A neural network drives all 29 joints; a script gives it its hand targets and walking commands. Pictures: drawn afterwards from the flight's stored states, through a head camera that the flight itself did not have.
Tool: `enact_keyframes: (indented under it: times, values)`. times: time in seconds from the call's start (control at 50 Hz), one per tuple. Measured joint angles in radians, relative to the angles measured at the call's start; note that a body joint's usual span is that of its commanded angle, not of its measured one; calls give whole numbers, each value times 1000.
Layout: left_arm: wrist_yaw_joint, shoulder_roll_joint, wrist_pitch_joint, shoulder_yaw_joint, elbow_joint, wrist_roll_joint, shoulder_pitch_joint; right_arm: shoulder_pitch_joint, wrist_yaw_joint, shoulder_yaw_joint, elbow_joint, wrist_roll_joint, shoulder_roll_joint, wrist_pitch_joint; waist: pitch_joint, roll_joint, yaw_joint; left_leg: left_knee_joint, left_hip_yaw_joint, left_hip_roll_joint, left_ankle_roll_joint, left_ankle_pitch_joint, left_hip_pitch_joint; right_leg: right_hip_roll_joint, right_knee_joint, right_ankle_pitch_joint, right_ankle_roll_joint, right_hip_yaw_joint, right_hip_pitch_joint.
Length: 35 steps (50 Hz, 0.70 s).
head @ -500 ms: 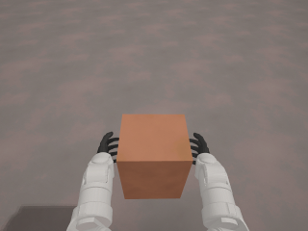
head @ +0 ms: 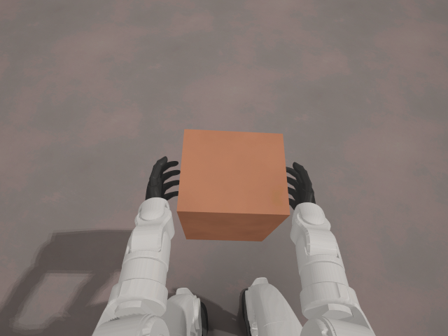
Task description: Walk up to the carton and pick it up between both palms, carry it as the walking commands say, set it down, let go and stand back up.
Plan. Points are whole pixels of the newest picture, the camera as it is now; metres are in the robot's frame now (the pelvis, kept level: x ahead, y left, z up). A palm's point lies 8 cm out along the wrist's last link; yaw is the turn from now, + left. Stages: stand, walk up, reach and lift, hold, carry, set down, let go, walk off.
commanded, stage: set down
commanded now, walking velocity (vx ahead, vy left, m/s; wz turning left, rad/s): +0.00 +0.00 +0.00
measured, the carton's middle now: (228, 193) +0.39 -0.03 -0.11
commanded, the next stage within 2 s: none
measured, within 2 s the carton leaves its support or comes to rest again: neither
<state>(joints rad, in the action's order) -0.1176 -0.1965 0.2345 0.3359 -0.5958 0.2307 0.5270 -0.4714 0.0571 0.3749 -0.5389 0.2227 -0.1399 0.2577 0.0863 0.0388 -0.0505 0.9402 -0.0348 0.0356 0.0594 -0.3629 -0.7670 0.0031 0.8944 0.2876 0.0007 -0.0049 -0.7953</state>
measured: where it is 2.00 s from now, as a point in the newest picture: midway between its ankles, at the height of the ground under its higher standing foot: outside the picture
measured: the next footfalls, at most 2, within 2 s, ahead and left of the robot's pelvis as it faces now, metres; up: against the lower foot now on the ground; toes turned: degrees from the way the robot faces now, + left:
none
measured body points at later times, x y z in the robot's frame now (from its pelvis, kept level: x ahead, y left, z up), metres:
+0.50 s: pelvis -0.01 -0.01 -0.07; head +0.16 -0.01 +0.35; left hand +0.40 +0.10 -0.13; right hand +0.38 -0.18 -0.14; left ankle +0.06 +0.08 -0.68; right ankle +0.09 -0.13 -0.68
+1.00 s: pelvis -0.03 -0.02 -0.15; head +0.19 -0.02 +0.24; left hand +0.43 +0.09 -0.22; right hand +0.41 -0.18 -0.22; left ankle +0.06 +0.08 -0.68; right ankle +0.09 -0.13 -0.68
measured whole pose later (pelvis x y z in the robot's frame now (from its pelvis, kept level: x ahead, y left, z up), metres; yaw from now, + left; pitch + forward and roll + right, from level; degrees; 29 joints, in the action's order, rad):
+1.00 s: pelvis -0.03 -0.02 -0.15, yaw +3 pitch +29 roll -1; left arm -0.16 -0.07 0.21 0.32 -0.76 0.15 0.88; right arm -0.78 0.12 0.39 -0.64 0.11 -0.05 0.25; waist -0.01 0.05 -0.07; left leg 1.59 0.04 0.11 0.02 -0.53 -1.57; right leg 0.07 1.54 0.47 0.02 0.02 -1.58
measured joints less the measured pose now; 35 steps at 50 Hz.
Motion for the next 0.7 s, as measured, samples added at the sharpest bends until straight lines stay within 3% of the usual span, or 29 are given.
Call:
enact_keyframes:
  times: [0.22, 0.5, 0.7]
  values:
    - [-30, 24, -42, -23, -43, -48, 54, -51, 12, -11, -42, -44, 35, -37, -48, 7, -4, 166, 6, 4, 1, -56, -213, 1, 166, 58, 6, -1, -210]
    - [-50, 53, -54, -39, -94, -75, 136, -110, 27, -7, -72, -81, 63, -49, -110, 21, -34, 358, 50, 42, -13, -107, -455, 38, 366, 138, 23, 33, -435]
    - [-50, 87, -39, -39, -138, -78, 230, -184, 45, 8, -89, -99, 75, -32, -120, 14, -35, 490, 63, 46, -26, -137, -612, 42, 497, 171, 11, 15, -589]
